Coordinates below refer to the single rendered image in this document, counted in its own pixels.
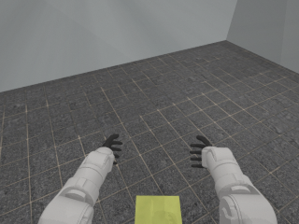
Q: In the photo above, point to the carton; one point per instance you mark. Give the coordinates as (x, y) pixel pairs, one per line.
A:
(156, 209)

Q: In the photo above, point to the left robot hand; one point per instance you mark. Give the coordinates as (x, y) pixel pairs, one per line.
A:
(109, 142)

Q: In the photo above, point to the robot left upper arm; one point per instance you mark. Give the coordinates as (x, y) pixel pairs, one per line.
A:
(65, 210)

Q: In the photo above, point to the right robot hand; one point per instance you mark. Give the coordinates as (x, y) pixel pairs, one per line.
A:
(199, 152)

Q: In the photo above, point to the robot right upper arm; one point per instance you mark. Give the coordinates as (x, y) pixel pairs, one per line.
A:
(245, 209)

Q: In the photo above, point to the robot right forearm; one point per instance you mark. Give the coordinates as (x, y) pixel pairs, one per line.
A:
(226, 173)

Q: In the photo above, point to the robot left forearm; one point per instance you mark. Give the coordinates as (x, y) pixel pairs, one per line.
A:
(85, 184)

